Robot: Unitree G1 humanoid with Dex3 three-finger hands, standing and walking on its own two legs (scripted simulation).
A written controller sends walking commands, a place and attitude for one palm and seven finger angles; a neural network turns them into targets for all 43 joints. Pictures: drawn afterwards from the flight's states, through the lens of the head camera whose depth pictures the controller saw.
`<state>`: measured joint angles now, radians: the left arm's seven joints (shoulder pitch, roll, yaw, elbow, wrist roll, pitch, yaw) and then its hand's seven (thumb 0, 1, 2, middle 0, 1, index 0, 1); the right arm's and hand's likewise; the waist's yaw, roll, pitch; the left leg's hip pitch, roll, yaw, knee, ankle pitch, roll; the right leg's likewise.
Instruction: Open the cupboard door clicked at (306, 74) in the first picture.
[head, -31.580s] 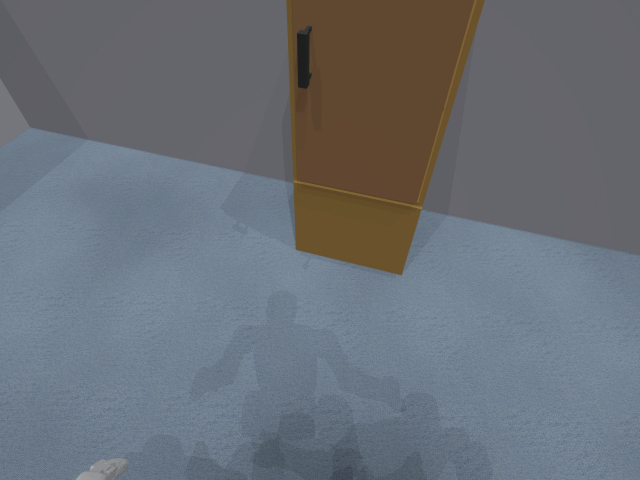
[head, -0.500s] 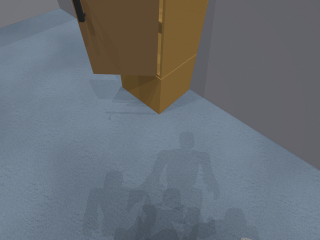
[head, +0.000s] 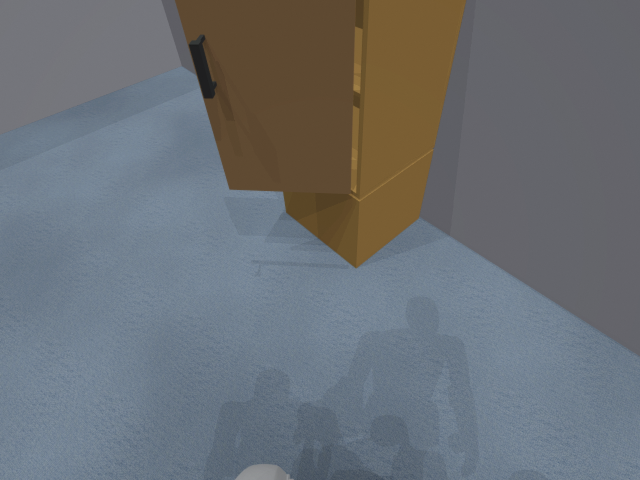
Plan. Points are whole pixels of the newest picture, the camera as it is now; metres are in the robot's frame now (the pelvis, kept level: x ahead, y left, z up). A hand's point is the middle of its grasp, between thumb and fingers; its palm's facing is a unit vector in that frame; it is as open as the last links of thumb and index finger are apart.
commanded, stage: take the last steps up to it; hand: left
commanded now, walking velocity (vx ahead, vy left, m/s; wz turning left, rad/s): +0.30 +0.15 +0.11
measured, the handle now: (205, 66) +0.98 +0.34 +0.05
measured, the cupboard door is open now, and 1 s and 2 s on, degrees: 42 42 42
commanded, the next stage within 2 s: come to a stop and stand still in 0.94 s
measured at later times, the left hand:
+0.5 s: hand (144, 466) +0.17 +0.29 -0.18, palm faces +0.10 -0.98 -0.20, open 7.3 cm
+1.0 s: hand (175, 356) +0.33 +0.29 -0.16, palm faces +0.07 -0.97 -0.21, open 7.2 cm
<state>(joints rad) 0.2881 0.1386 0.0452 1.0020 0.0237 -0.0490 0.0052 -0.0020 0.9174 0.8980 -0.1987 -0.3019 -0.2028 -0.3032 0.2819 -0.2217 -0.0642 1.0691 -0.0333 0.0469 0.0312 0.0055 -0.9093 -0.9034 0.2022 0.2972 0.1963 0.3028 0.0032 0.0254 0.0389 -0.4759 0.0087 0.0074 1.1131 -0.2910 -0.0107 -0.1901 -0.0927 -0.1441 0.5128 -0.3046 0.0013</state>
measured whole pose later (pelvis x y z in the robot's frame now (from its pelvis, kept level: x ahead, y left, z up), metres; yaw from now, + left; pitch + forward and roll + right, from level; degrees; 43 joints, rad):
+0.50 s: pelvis +0.16 +0.10 +0.00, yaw +1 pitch +0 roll +2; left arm 0.26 0.18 0.07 1.06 0.03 -0.01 0.00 0.00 0.92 0.90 -0.20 -0.30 -0.20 -0.30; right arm 0.19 -0.16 -0.05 1.00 -0.03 -0.07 -0.02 -0.02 -0.94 -0.90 0.21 0.30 0.20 0.30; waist 0.03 -0.04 0.06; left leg -0.26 0.01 0.19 0.47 -0.21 0.04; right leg -0.51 -0.12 -0.08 1.13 -0.36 -0.01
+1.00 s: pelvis +0.33 +0.10 +0.01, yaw +1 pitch +0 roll +1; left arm 0.29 0.16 0.05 1.07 0.02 -0.07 0.01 -0.02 0.95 0.90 -0.20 -0.30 -0.20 -0.30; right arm 0.23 -0.17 -0.05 1.08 -0.02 -0.01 0.02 0.00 -0.92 -0.90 0.20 0.30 0.19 0.30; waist 0.00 0.00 0.06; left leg -0.47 0.08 0.07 0.75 -0.25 -0.04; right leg -0.09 -0.05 -0.15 0.35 -0.26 -0.02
